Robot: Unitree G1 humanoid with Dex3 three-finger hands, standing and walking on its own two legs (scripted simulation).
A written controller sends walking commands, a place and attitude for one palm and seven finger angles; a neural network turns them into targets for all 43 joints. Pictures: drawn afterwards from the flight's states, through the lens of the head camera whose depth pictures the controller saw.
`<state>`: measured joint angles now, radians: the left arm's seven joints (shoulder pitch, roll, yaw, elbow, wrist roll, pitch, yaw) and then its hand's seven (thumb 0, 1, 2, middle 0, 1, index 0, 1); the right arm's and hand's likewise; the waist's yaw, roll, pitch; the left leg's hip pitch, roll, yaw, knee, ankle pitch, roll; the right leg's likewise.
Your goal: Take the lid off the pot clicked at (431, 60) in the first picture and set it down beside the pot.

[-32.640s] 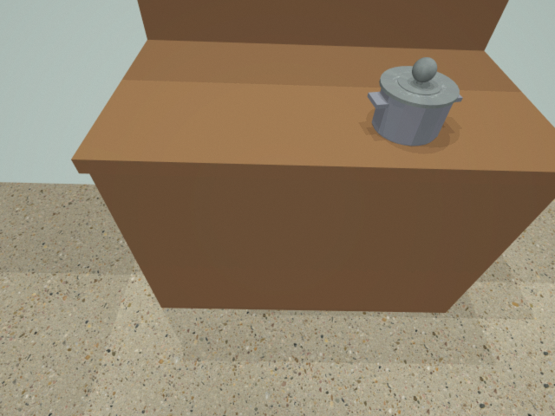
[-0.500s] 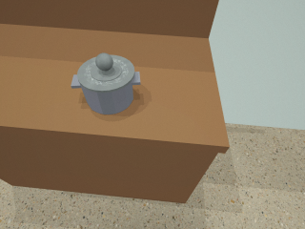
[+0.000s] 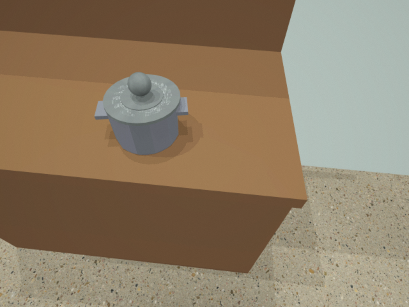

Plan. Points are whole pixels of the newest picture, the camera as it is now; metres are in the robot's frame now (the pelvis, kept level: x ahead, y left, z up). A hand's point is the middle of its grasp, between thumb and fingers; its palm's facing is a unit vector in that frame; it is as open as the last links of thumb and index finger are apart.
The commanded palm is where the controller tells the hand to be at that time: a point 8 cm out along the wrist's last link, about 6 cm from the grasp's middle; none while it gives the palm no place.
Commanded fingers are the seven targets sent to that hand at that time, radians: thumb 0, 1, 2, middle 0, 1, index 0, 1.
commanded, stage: lift the closed hand beside the body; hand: left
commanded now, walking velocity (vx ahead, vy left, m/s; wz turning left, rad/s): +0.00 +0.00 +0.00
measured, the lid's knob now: (139, 84) +0.51 +0.18 +0.15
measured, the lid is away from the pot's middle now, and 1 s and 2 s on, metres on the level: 0.01 0.01 0.01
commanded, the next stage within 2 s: raise the hand higher, near the body in 0.62 s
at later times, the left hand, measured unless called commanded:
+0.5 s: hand out of the picture +0.09 +0.21 +0.00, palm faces +0.28 -0.92 -0.28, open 3.6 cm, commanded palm +0.05 +0.26 +0.04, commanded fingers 0.00 0.90 0.90 -1.30 -1.50 -1.30 -1.50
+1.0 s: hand out of the picture +0.10 +0.25 +0.08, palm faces +0.29 -0.85 -0.43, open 3.1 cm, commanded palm +0.05 +0.28 +0.11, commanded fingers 0.00 0.90 0.90 -1.30 -1.50 -1.30 -1.50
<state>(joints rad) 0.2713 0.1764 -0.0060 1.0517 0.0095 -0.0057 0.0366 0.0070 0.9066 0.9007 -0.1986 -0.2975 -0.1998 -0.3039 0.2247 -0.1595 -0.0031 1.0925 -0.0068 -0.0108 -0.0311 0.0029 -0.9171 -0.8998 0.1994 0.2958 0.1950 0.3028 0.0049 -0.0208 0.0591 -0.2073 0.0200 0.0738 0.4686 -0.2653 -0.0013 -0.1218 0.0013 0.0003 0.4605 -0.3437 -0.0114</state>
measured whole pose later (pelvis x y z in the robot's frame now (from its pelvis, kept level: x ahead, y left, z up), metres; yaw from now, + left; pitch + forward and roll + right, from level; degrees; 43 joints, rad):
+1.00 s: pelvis -0.03 +0.01 +0.00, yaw +2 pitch -4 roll +0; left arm 0.71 0.30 0.19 -0.36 -0.02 -0.09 0.06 0.02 0.89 0.90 -1.29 -1.49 -1.30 -1.50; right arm 0.21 -0.21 0.00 0.62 0.00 -0.16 -0.07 0.01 -0.90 -0.90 0.20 0.30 0.20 0.30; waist 0.06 0.05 0.03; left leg -0.16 0.00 0.04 0.43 -0.21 0.02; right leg -0.05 -0.01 -0.04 0.39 -0.28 0.01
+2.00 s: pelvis -0.05 +0.01 +0.00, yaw +4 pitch +0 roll -1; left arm 0.37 0.74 0.19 -0.46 0.66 0.07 -0.23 0.01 0.50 1.14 -1.19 -1.08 -1.20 -1.09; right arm 0.09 -0.31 0.01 0.55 0.04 0.06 -0.02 0.01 -0.91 -0.90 0.20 0.30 0.19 0.30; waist 0.09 0.16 -0.01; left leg -0.29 0.00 0.00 0.49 -0.19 0.02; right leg -0.17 -0.02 -0.08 0.47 -0.29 0.00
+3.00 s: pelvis -0.08 +0.03 +0.00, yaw +4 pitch -2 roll -1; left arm -0.38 0.76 0.04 -0.11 0.73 0.08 -0.49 0.00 -0.37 1.63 -0.88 -0.08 -0.88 -0.09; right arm 0.10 -0.29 0.05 0.57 0.05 0.05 0.01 0.01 -0.91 -0.90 0.20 0.30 0.20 0.30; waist 0.07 0.13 0.03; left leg -0.29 -0.03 0.02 0.44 -0.12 0.05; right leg -0.20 -0.05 -0.06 0.46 -0.24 0.03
